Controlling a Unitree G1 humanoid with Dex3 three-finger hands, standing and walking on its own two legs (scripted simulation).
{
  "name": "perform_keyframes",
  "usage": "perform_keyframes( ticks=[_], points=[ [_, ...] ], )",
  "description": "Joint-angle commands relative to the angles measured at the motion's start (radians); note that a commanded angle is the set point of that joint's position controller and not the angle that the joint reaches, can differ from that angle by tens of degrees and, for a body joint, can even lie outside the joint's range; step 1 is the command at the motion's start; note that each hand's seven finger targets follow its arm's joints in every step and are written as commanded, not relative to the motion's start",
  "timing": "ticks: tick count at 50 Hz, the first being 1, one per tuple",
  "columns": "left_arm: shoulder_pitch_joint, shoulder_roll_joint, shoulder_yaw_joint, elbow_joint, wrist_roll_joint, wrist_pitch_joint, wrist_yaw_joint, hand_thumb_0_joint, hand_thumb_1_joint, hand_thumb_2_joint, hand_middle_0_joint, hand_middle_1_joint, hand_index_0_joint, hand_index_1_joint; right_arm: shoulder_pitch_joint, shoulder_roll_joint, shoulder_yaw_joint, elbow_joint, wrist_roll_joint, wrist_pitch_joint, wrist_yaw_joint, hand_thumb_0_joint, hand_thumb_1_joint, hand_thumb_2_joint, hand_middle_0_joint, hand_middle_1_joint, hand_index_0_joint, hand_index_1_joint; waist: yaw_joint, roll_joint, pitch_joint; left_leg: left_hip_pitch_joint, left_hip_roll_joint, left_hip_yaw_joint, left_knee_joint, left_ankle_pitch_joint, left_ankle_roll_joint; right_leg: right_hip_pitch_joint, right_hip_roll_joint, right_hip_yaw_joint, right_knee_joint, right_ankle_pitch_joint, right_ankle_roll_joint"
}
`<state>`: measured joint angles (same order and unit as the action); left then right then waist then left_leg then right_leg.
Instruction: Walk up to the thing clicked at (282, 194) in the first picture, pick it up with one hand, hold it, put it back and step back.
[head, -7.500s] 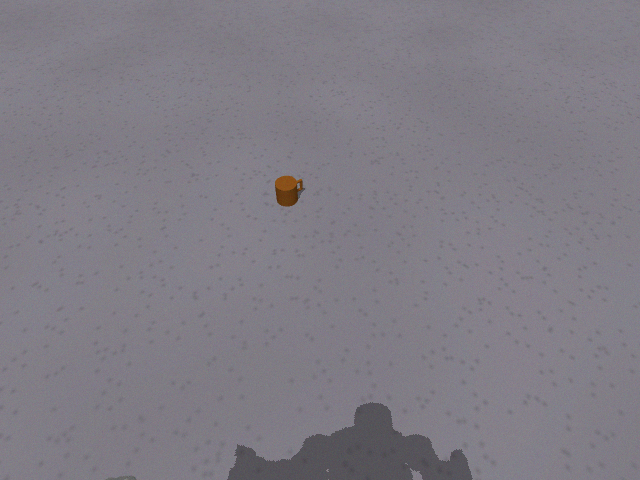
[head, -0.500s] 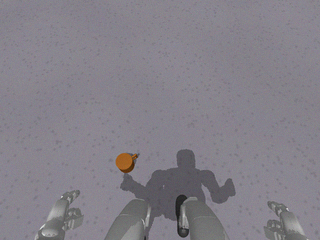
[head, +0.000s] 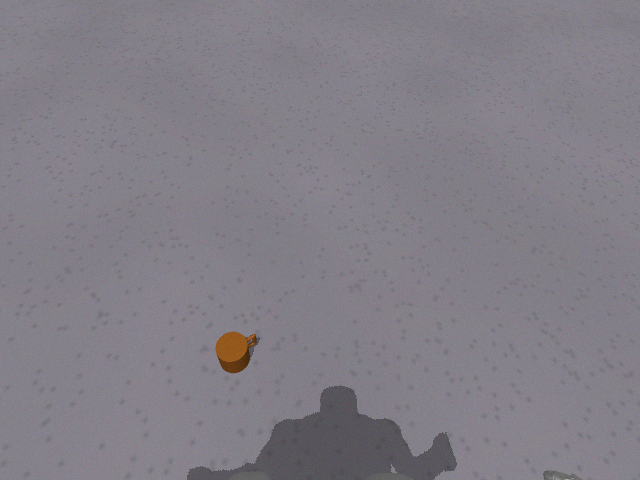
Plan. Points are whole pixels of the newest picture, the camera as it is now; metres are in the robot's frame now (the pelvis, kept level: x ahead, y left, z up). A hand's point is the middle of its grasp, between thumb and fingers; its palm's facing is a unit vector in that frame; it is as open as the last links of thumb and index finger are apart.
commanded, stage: walk up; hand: left
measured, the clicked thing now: (238, 349) +0.55 +0.22 -0.73
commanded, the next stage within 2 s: none
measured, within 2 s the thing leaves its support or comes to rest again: neither
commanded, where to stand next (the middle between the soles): +0.16 +0.00 m, yaw -1 degrees
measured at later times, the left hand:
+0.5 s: hand out of the picture +0.03 +0.24 -0.12, palm faces +0.05 -0.90 -0.44, open 7.4 cm
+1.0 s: hand (127, 441) +0.18 +0.27 -0.16, palm faces +0.03 -0.91 -0.41, open 7.3 cm
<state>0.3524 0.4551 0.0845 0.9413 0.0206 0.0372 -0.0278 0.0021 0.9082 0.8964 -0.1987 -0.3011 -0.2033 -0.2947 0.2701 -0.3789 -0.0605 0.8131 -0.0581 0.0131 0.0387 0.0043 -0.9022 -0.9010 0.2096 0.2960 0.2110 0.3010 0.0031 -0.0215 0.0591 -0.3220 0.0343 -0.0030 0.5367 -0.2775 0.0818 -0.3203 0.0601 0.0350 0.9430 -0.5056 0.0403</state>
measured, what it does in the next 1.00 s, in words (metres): walks ahead: right foot, then left foot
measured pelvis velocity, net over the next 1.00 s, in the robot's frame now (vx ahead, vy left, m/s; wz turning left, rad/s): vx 0.13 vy -0.01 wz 0.05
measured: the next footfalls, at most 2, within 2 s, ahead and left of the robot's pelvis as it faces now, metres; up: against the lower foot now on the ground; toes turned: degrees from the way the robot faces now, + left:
right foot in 0.12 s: -0.01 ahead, -0.14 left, +0.00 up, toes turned -4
left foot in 0.64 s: +0.17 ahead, +0.11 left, +0.00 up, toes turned +5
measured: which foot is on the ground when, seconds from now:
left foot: down 0.00-0.14, up 0.16-0.62, down 0.64-1.00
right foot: up 0.00-0.10, down 0.12-0.68, up 0.70-1.00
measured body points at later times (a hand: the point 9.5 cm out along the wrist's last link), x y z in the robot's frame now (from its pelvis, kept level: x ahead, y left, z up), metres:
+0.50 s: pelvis +0.00 -0.05 +0.00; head -0.01 -0.07 +0.45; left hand +0.02 +0.28 -0.09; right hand +0.02 -0.37 -0.13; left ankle +0.11 +0.12 -0.69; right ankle -0.05 -0.14 -0.74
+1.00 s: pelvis +0.13 -0.01 -0.02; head +0.18 -0.01 +0.43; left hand +0.18 +0.32 -0.13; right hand +0.24 -0.31 -0.13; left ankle +0.14 +0.11 -0.74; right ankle +0.24 -0.13 -0.71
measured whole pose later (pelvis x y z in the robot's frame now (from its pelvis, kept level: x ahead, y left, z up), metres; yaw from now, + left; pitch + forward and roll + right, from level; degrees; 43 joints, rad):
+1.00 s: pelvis +0.13 -0.01 -0.02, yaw +3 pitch -4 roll +0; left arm 0.26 0.41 0.03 0.85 -0.04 -0.03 0.03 0.00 0.91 0.90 -0.20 -0.30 -0.20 -0.30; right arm 0.23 -0.38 -0.04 0.75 -0.01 0.02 0.01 0.00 -0.90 -0.90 0.21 0.30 0.21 0.30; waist -0.01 -0.01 0.19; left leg -0.24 0.01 0.04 0.63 -0.32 0.02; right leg -0.49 -0.04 -0.01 0.80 -0.25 0.01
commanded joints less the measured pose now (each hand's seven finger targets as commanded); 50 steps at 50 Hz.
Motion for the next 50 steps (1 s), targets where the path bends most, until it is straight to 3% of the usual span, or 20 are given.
perform_keyframes(
  ticks=[1, 3, 6, 7, 8, 9, 12, 15, 20, 26, 30, 32, 33, 34, 35, 36, 39, 42, 45, 50],
  points=[
    [-0.183, 0.163, 0.04, -0.141, 0.015, -0.088, 0.007, 0.0, 0.9, 0.9, -0.2, -0.3, -0.2, -0.3, 0.111, -0.31, -0.097, -0.043, 0.003, -0.024, -0.01, 0.0, -0.9, -0.9, 0.2, 0.3, 0.2, 0.3, -0.118, 0.209, -0.045, 0.365, 0.222, -0.345, -0.207, -0.302, 0.165, -0.214, -0.037, -0.015, -0.298, -0.112, -0.034],
    [-0.069, 0.158, 0.041, -0.103, 0.014, -0.088, 0.004, 0.0, 0.9, 0.9, -0.2, -0.3, -0.2, -0.3, 0.056, -0.32, -0.097, -0.064, 0.012, -0.019, -0.005, 0.0, -0.9, -0.9, 0.2, 0.3, 0.2, 0.3, -0.071, 0.233, -0.019, 0.194, 0.205, -0.335, -0.263, -0.403, 0.141, -0.065, -0.011, -0.07, -0.348, -0.098, -0.06],
    [0.294, 0.171, 0.075, 0.022, 0.016, -0.092, 0.017, 0.0, 0.9, 0.9, -0.2, -0.3, -0.2, -0.3, -0.163, -0.252, -0.073, -0.13, 0.017, 0.003, 0.001, 0.0, -0.9, -0.9, 0.2, 0.3, 0.2, 0.3, 0.149, 0.113, -0.007, -0.324, 0.028, -0.091, -0.06, -0.434, -0.021, 0.517, -0.009, -0.125, -0.673, 0.155, -0.085],
    [0.322, 0.258, 0.099, 0.018, 0.02, -0.092, 0.024, 0.0, 0.9, 0.9, -0.2, -0.3, -0.2, -0.3, -0.172, -0.166, -0.055, -0.153, 0.032, 0.008, -0.001, 0.0, -0.9, -0.9, 0.2, 0.3, 0.2, 0.3, 0.162, -0.205, 0.024, -0.508, -0.112, -0.022, 0.325, -0.388, -0.056, 0.494, -0.224, 0.264, -0.766, -0.098, -0.092],
    [0.17, 0.289, 0.098, -0.051, 0.027, -0.096, 0.034, 0.0, 0.9, 0.9, -0.2, -0.3, -0.2, -0.3, -0.147, -0.186, -0.06, -0.154, 0.041, 0.018, -0.003, 0.0, -0.9, -0.9, 0.2, 0.3, 0.2, 0.3, 0.097, -0.101, 0.122, -0.578, -0.12, -0.144, 0.484, -0.199, -0.096, 0.28, -0.438, 0.545, -0.865, -0.408, -0.13],
    [0.077, 0.33, 0.101, -0.089, 0.027, -0.097, 0.039, 0.0, 0.9, 0.9, -0.2, -0.3, -0.2, -0.3, -0.123, -0.261, -0.084, -0.132, 0.048, 0.015, -0.002, 0.0, -0.9, -0.9, 0.2, 0.3, 0.2, 0.3, 0.073, -0.063, 0.186, -0.49, -0.079, -0.23, 0.503, -0.159, -0.087, 0.089, -0.507, 0.627, -0.925, -0.597, -0.149],
    [-0.073, 0.239, 0.074, -0.113, 0.019, -0.138, 0.046, 0.0, 0.9, 0.9, -0.2, -0.3, -0.2, -0.3, 0.043, -0.271, -0.088, -0.022, 0.064, -0.009, 0.025, 0.0, -0.9, -0.9, 0.2, 0.3, 0.2, 0.3, -0.043, -0.027, 0.186, -0.389, -0.067, -0.244, 0.542, 0.021, -0.095, 0.122, -0.323, 0.298, -0.892, -0.284, -0.096],
    [-0.06, 0.196, 0.071, -0.119, 0.014, -0.144, 0.047, 0.0, 0.9, 0.9, -0.2, -0.3, -0.2, -0.3, 0.084, -0.229, -0.066, 0.001, 0.059, -0.018, 0.037, 0.0, -0.9, -0.9, 0.2, 0.3, 0.2, 0.3, -0.028, -0.11, 0.165, -0.309, -0.062, -0.176, 0.529, 0.134, -0.117, 0.114, -0.251, 0.1, -0.846, -0.041, -0.102],
    [-0.011, 0.216, 0.083, -0.131, 0.027, -0.135, 0.04, 0.0, 0.9, 0.9, -0.2, -0.3, -0.2, -0.3, 0.015, -0.249, -0.076, -0.029, 0.057, -0.016, 0.047, 0.0, -0.9, -0.9, 0.2, 0.3, 0.2, 0.3, 0.026, -0.143, 0.167, -0.317, -0.048, -0.135, 0.401, 0.112, -0.118, 0.134, -0.289, 0.124, -0.865, -0.178, -0.118],
    [0.041, 0.205, 0.08, -0.136, 0.0, -0.125, 0.026, 0.0, 0.9, 0.9, -0.2, -0.3, -0.2, -0.3, -0.048, -0.226, -0.062, -0.041, 0.032, -0.04, 0.036, 0.0, -0.9, -0.9, 0.2, 0.3, 0.2, 0.3, 0.073, -0.086, 0.155, -0.311, 0.019, -0.075, 0.155, 0.064, -0.081, 0.337, -0.309, 0.044, -0.73, 0.179, -0.174],
    [0.029, 0.208, 0.058, -0.16, -0.004, -0.115, 0.02, 0.0, 0.9, 0.9, -0.2, -0.3, -0.2, -0.3, -0.038, -0.201, -0.057, -0.051, 0.025, -0.058, 0.031, 0.0, -0.9, -0.9, 0.2, 0.3, 0.2, 0.3, 0.043, -0.087, 0.1, -0.103, 0.011, 0.049, 0.034, 0.002, -0.044, 0.264, -0.322, 0.0, -0.583, 0.499, -0.212],
    [0.02, 0.17, 0.032, -0.172, -0.009, -0.11, 0.02, 0.0, 0.9, 0.9, -0.2, -0.3, -0.2, -0.3, 0.149, -0.225, -0.08, -0.003, 0.023, -0.074, 0.012, 0.0, -0.9, -0.9, 0.2, 0.3, 0.2, 0.3, -0.06, 0.051, -0.024, 0.227, -0.057, 0.077, -0.057, 0.081, -0.013, 0.15, -0.24, -0.086, -0.253, 0.689, -0.172],
    [0.05, 0.114, 0.014, -0.183, -0.015, -0.106, 0.021, 0.0, 0.9, 0.9, -0.2, -0.3, -0.2, -0.3, 0.282, -0.275, -0.104, 0.02, 0.014, -0.079, -0.004, 0.0, -0.9, -0.9, 0.2, 0.3, 0.2, 0.3, -0.118, 0.203, -0.135, 0.426, 0.02, -0.063, -0.096, -0.022, 0.034, 0.022, -0.173, -0.114, 0.031, 0.572, -0.127],
    [0.087, 0.03, -0.005, -0.202, -0.03, -0.107, 0.017, 0.0, 0.9, 0.9, -0.2, -0.3, -0.2, -0.3, 0.287, -0.351, -0.119, -0.016, 0.008, -0.084, -0.018, 0.0, -0.9, -0.9, 0.2, 0.3, 0.2, 0.3, -0.095, 0.408, -0.155, 0.57, 0.275, -0.523, -0.148, -0.034, 0.119, -0.277, -0.011, -0.096, 0.214, 0.017, -0.064],
    [0.047, 0.145, 0.016, -0.192, -0.022, -0.1, 0.029, 0.0, 0.9, 0.9, -0.2, -0.3, -0.2, -0.3, 0.266, -0.361, -0.115, -0.026, 0.046, -0.083, -0.02, 0.0, -0.9, -0.9, 0.2, 0.3, 0.2, 0.3, -0.107, 0.256, -0.156, 0.479, 0.368, -0.718, -0.235, -0.048, 0.217, -0.295, -0.021, 0.006, 0.265, -0.096, -0.094],
    [-0.015, 0.191, 0.015, -0.188, -0.019, -0.097, 0.032, 0.0, 0.9, 0.9, -0.2, -0.3, -0.2, -0.3, 0.236, -0.348, -0.116, -0.024, 0.059, -0.078, -0.021, 0.0, -0.9, -0.9, 0.2, 0.3, 0.2, 0.3, -0.103, 0.19, -0.075, 0.361, 0.375, -0.667, -0.248, -0.037, 0.239, -0.293, -0.065, 0.058, 0.307, -0.074, -0.1],
    [0.065, 0.168, 0.011, -0.154, -0.03, -0.092, 0.015, 0.0, 0.9, 0.9, -0.2, -0.3, -0.2, -0.3, 0.109, -0.26, -0.072, -0.073, 0.059, -0.087, -0.031, 0.0, -0.9, -0.9, 0.2, 0.3, 0.2, 0.3, -0.024, 0.142, 0.004, 0.222, 0.239, -0.266, -0.22, 0.149, 0.138, -0.23, -0.124, 0.077, 0.196, 0.093, -0.098],
    [0.07, 0.139, 0.005, -0.131, -0.029, -0.099, 0.009, 0.0, 0.9, 0.9, -0.2, -0.3, -0.2, -0.3, 0.087, -0.254, -0.065, -0.085, 0.051, -0.086, -0.029, 0.0, -0.9, -0.9, 0.2, 0.3, 0.2, 0.3, -0.023, 0.19, 0.007, 0.115, 0.172, -0.118, -0.191, 0.291, 0.144, -0.14, -0.122, -0.011, 0.049, 0.155, -0.053],
    [0.053, 0.105, -0.005, -0.106, -0.075, -0.091, 0.078, 0.0, 0.9, 0.9, -0.2, -0.3, -0.2, -0.3, -0.066, -0.201, -0.043, -0.134, 0.022, -0.022, -0.039, 0.0, -0.9, -0.9, 0.2, 0.3, 0.2, 0.3, 0.0, 0.304, 0.082, 0.062, 0.165, -0.006, -0.048, 0.979, 0.157, -0.138, -0.085, -0.077, -0.044, 0.18, -0.012],
    [0.03, 0.123, 0.018, -0.111, -0.037, -0.058, 0.071, 0.0, 0.9, 0.9, -0.2, -0.3, -0.2, -0.3, -0.107, -0.234, -0.056, -0.147, 0.075, 0.013, -0.057, 0.0, -0.9, -0.9, 0.2, 0.3, 0.2, 0.3, 0.029, 0.129, -0.09, -0.032, 0.12, -0.021, 0.111, 0.457, 0.083, 0.113, -0.049, -0.096, -0.294, 0.418, -0.05]
  ],
)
